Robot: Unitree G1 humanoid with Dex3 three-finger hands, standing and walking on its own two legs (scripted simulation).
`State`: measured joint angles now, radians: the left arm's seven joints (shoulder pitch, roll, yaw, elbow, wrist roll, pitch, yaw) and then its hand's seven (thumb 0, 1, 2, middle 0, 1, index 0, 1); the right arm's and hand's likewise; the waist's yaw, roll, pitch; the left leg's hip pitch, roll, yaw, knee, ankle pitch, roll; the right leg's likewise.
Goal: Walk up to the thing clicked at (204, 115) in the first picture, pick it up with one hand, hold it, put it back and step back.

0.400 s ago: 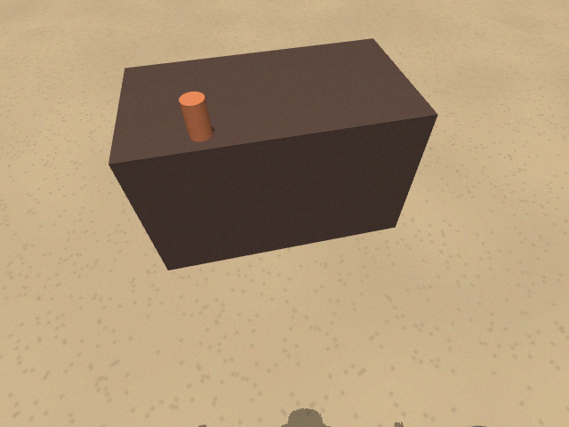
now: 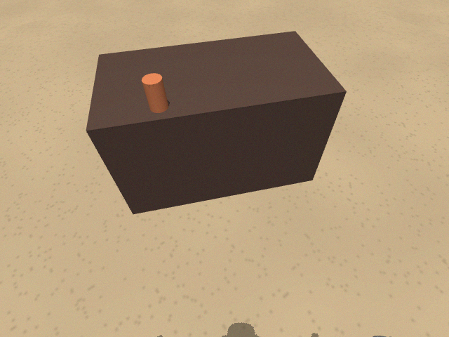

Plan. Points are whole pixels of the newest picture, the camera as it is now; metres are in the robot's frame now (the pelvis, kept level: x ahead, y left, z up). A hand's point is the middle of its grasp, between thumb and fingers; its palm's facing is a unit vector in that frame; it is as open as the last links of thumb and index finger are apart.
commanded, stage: stand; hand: left
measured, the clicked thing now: (155, 93) +0.92 +0.28 -0.12
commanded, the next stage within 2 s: walk up in 0.72 s
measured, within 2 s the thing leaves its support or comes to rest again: neither
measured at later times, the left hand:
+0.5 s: hand out of the picture +0.08 +0.25 -0.16, palm faces -0.02 -0.94 -0.34, open 7.3 cm
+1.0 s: hand out of the picture +0.07 +0.27 -0.15, palm faces +0.07 -0.92 -0.39, open 7.3 cm
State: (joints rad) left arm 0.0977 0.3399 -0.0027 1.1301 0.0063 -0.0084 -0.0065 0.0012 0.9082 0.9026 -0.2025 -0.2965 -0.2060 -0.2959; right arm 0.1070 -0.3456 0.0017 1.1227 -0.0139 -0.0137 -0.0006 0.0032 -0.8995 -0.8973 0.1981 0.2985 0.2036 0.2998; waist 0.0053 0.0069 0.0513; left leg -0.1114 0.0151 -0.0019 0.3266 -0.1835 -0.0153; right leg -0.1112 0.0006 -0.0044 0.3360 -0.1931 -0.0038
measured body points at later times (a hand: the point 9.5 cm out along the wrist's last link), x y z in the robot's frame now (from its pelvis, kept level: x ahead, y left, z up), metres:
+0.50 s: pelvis +0.01 +0.00 +0.00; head +0.02 +0.00 +0.45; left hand +0.08 +0.30 -0.13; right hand +0.09 -0.30 -0.13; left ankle +0.00 +0.13 -0.75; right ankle -0.01 -0.12 -0.75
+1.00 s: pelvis +0.05 -0.02 -0.02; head +0.06 -0.02 +0.43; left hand +0.07 +0.31 -0.13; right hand +0.11 -0.33 -0.14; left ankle +0.01 +0.11 -0.71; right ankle -0.01 -0.12 -0.75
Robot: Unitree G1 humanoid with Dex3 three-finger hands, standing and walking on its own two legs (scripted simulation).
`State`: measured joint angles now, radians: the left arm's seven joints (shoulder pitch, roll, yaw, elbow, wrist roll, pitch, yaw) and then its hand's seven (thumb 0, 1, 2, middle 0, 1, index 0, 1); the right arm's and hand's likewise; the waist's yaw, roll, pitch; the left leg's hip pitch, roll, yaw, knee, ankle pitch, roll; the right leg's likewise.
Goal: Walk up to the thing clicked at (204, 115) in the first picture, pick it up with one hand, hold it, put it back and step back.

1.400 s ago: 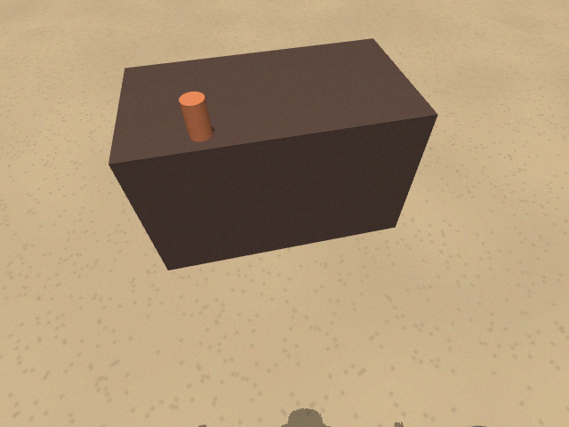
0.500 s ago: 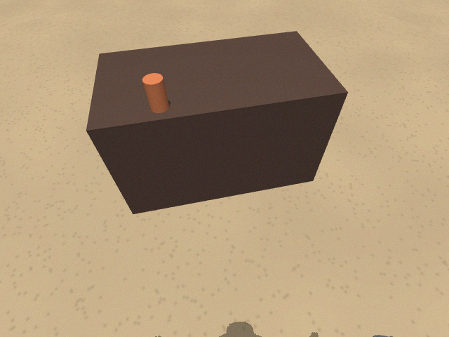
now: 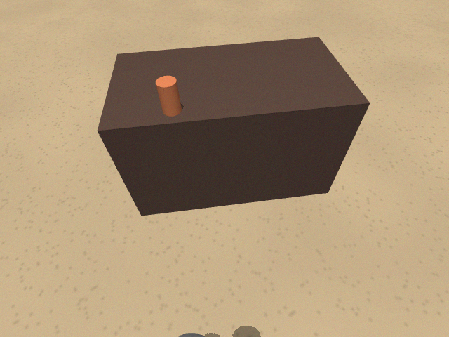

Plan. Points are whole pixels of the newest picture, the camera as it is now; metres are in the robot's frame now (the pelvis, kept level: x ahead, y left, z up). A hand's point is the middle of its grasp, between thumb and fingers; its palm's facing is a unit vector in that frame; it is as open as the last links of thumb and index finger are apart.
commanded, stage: walk up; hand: left
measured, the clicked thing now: (169, 96) +0.88 +0.24 -0.11
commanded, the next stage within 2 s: none
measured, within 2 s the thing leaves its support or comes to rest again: neither
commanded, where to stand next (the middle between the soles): +0.52 +0.02 m, yaw +7 degrees
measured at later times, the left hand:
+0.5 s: hand (103, 308) +0.19 +0.29 -0.14, palm faces +0.03 -0.93 -0.36, open 7.3 cm
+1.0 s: hand (111, 279) +0.25 +0.29 -0.15, palm faces +0.15 -0.91 -0.38, open 7.3 cm
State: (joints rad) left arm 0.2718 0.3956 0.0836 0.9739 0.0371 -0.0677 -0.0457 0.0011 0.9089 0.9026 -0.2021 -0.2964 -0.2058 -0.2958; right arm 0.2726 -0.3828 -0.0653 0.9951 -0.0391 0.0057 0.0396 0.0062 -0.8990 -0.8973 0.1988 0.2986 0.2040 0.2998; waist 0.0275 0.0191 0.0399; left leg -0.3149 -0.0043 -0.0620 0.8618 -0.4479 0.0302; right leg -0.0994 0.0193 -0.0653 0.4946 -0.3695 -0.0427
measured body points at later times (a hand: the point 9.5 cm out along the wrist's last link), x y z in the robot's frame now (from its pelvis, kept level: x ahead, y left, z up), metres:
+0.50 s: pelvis +0.15 +0.01 +0.00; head +0.15 +0.01 +0.44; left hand +0.19 +0.33 -0.11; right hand +0.26 -0.29 -0.11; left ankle +0.20 +0.14 -0.73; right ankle +0.24 -0.13 -0.70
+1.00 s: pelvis +0.31 +0.01 -0.01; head +0.33 +0.03 +0.44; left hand +0.24 +0.34 -0.13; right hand +0.47 -0.28 -0.11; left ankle +0.37 +0.15 -0.74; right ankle +0.28 -0.14 -0.73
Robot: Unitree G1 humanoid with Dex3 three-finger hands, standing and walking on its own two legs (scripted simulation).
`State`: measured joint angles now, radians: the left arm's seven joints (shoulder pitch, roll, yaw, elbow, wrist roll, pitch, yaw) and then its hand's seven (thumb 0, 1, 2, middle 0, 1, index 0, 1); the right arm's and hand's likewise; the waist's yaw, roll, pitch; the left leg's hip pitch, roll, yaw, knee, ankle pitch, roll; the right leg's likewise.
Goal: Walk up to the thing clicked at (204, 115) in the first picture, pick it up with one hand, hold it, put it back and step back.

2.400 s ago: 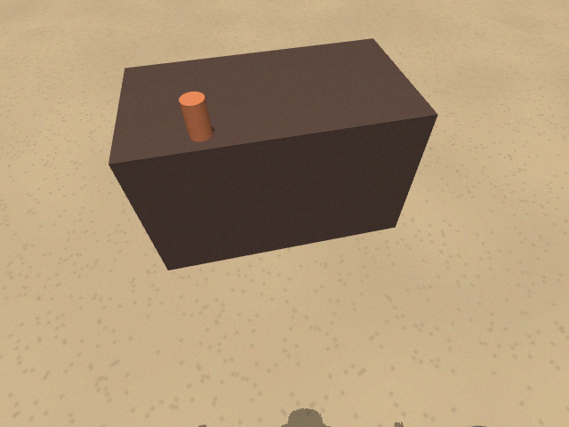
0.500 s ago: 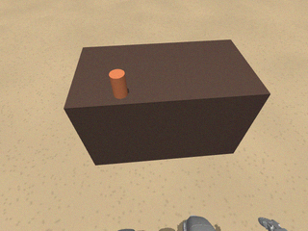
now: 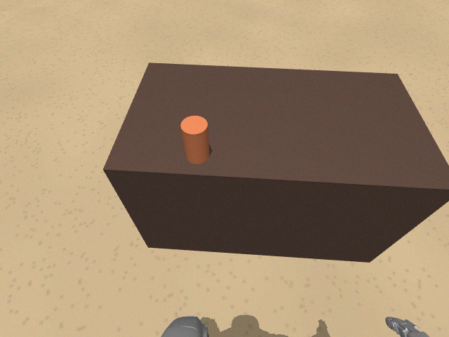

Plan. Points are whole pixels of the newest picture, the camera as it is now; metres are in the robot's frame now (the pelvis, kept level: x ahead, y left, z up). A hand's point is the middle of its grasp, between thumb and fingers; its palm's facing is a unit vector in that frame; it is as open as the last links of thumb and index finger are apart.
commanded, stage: walk up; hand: left
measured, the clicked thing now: (195, 140) +0.60 +0.14 -0.09
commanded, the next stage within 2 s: stand in 1.86 s
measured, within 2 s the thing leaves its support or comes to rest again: neither
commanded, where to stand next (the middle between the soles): +0.21 -0.02 m, yaw -3 degrees
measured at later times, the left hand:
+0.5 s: hand (138, 284) +0.22 +0.22 -0.13, palm faces -0.08 -0.91 -0.40, open 7.3 cm
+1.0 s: hand (132, 279) +0.23 +0.23 -0.14, palm faces -0.01 -0.94 -0.33, open 7.3 cm
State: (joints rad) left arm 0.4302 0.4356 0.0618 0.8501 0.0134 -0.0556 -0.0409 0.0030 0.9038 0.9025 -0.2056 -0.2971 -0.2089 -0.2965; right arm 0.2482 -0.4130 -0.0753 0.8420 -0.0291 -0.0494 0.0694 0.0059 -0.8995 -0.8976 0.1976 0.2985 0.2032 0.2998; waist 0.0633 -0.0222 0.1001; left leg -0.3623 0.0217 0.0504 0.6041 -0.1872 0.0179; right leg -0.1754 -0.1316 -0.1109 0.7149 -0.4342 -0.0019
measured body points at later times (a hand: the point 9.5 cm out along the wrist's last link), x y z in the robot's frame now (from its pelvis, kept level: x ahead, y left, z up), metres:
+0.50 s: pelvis +0.11 -0.04 -0.01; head +0.14 -0.06 +0.44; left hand +0.22 +0.27 -0.11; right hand +0.17 -0.36 -0.14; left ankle +0.11 +0.10 -0.70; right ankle +0.20 -0.16 -0.72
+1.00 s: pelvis +0.14 -0.02 +0.02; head +0.15 -0.02 +0.47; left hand +0.23 +0.28 -0.11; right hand +0.23 -0.33 -0.11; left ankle +0.13 +0.10 -0.72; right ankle +0.20 -0.16 -0.72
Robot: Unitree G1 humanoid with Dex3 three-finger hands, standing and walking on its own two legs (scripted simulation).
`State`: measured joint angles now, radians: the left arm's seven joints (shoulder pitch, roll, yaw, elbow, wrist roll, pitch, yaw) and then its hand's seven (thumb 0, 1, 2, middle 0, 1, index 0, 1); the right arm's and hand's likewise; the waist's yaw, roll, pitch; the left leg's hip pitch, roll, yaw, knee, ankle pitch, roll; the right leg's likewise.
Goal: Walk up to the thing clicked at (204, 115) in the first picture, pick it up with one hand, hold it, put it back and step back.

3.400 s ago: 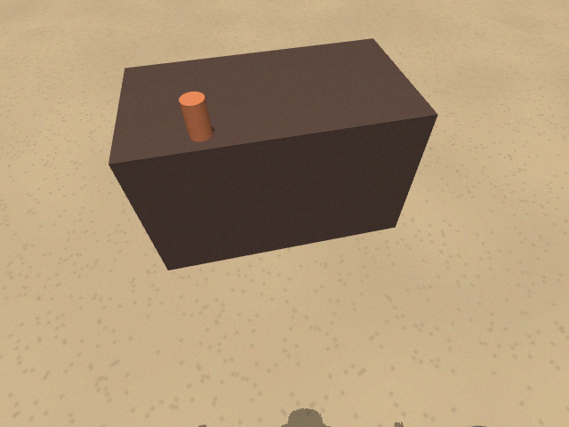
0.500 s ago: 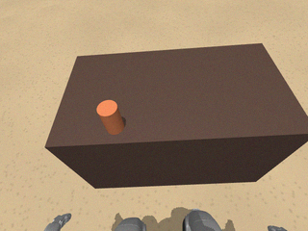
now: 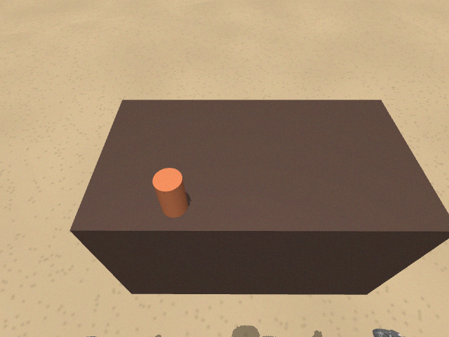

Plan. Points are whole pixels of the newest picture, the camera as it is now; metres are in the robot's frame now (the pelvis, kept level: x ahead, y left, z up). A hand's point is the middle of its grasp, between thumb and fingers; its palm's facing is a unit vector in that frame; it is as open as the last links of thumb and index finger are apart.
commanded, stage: walk up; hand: left
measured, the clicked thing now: (171, 193) +0.46 +0.17 -0.11
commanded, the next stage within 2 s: stand in 0.86 s
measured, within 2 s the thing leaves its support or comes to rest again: neither
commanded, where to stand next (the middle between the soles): +0.07 +0.00 m, yaw -1 degrees
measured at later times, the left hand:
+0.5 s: hand out of the picture +0.08 +0.25 -0.15, palm faces +0.00 -0.94 -0.34, open 7.3 cm
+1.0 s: hand out of the picture +0.11 +0.24 -0.15, palm faces -0.02 -0.94 -0.34, open 7.3 cm
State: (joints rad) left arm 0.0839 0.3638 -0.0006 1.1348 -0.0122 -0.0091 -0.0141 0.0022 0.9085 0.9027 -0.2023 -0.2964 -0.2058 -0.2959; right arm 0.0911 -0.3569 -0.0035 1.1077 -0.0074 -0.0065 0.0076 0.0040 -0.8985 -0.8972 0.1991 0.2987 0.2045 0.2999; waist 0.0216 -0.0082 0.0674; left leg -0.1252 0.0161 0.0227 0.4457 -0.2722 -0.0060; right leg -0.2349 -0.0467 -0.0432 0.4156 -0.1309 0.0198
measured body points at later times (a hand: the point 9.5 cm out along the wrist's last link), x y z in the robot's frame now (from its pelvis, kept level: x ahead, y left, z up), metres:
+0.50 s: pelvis +0.01 +0.00 +0.01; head +0.02 -0.01 +0.46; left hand +0.08 +0.30 -0.12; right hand +0.10 -0.30 -0.13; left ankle -0.02 +0.12 -0.74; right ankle +0.06 -0.13 -0.74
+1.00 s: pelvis +0.02 +0.00 +0.01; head +0.03 -0.01 +0.46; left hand +0.11 +0.29 -0.12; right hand +0.09 -0.31 -0.13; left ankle -0.02 +0.12 -0.74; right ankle +0.06 -0.13 -0.74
